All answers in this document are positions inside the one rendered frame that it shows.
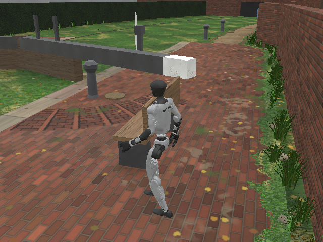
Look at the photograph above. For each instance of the robot head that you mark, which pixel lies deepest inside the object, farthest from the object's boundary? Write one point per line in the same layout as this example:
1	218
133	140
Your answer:
158	88

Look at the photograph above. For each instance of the robot right hand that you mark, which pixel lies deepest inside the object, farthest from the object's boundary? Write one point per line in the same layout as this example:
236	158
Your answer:
173	136

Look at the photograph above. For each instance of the left robot upper arm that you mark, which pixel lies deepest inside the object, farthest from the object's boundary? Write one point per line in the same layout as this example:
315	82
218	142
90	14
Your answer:
152	112

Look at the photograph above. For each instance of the right robot upper arm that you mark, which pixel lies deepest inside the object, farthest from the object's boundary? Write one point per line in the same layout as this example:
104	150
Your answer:
174	110

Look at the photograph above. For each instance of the robot right foot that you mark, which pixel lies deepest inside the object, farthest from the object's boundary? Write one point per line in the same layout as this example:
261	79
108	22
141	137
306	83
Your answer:
149	192

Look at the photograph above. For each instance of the robot right forearm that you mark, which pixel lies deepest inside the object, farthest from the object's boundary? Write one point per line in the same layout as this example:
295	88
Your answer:
176	127

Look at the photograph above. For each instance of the robot left hand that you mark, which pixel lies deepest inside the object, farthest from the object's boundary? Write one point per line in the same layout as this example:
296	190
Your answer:
126	146

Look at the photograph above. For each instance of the robot left forearm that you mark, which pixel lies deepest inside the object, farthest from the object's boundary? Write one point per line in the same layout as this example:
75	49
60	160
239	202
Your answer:
140	138

